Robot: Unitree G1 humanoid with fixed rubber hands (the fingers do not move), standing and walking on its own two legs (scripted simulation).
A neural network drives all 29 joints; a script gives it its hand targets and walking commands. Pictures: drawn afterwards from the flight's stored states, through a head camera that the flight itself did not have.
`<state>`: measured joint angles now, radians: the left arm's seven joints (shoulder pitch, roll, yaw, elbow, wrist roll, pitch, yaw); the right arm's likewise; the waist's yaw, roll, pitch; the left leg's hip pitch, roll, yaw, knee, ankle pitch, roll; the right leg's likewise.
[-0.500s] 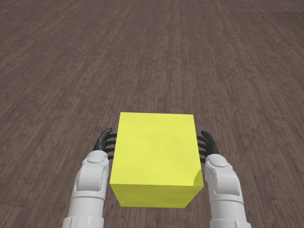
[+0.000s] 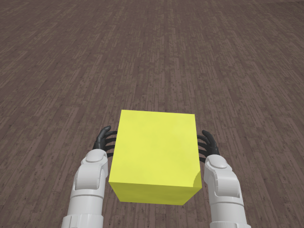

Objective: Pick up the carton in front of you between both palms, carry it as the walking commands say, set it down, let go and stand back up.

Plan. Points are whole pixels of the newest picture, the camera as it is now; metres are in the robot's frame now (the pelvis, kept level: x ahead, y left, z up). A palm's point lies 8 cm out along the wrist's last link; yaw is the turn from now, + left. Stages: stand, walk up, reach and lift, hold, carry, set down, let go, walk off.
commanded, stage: carry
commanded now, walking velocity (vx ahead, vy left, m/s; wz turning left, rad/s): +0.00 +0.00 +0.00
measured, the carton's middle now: (154, 161) +0.31 -0.01 -0.04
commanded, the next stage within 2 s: none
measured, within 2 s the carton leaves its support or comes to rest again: neither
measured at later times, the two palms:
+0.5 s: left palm (94, 144) +0.31 +0.16 +0.05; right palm (202, 153) +0.29 -0.13 +0.05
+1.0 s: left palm (89, 155) +0.28 +0.17 +0.05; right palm (203, 162) +0.26 -0.13 +0.05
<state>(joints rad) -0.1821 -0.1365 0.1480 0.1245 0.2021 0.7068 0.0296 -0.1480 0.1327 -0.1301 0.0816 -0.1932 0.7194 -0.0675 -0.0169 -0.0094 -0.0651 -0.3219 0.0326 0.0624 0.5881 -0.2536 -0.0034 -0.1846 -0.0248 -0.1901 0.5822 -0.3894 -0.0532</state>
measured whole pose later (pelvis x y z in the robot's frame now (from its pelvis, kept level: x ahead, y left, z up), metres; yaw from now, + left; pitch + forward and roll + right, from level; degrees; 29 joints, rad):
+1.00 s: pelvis -0.01 +0.04 +0.01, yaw -4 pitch +1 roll +0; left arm -0.20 -0.14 0.15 0.18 0.24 0.73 0.03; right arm -0.18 0.14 -0.16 0.16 -0.24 0.73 -0.04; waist 0.00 -0.02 -0.11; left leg -0.32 0.02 0.14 0.51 -0.22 0.05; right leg -0.21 -0.05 -0.12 0.51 -0.32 0.00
